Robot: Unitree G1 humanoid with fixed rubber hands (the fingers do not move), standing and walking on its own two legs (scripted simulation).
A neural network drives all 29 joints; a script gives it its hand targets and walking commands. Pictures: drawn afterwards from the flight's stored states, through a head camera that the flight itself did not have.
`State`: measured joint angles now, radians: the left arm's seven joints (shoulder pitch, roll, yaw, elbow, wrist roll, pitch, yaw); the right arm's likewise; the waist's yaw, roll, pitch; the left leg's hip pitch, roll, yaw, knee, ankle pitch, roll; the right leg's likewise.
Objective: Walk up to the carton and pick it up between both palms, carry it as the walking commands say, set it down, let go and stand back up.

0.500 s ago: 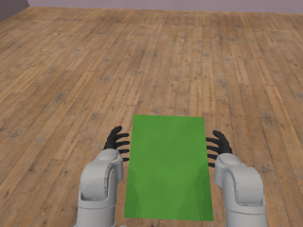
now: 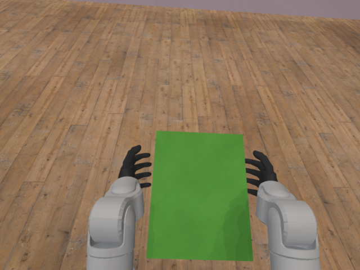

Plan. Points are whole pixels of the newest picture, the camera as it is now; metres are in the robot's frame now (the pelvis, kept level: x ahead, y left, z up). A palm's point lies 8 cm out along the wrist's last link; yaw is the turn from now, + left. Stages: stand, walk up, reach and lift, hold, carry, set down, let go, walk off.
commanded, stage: carry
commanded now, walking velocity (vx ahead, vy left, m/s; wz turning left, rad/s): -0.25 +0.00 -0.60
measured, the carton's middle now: (194, 195) +0.30 +0.01 +0.01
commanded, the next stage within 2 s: none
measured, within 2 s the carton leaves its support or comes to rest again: neither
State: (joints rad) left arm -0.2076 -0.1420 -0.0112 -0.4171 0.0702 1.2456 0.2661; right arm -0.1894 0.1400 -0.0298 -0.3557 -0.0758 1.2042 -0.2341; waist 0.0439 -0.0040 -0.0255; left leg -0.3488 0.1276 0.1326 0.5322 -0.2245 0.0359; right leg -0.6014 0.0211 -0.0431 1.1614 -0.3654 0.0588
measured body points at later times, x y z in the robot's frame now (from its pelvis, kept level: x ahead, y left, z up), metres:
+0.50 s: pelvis -0.17 -0.02 -0.02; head -0.15 -0.03 +0.43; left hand +0.16 +0.01 +0.08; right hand +0.06 -0.24 +0.07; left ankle -0.14 +0.11 -0.70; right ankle -0.10 -0.16 -0.74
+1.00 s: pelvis -0.27 +0.06 -0.02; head -0.27 +0.06 +0.43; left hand +0.05 -0.01 +0.08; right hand -0.12 -0.22 +0.07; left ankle -0.19 +0.10 -0.74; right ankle -0.36 -0.02 -0.75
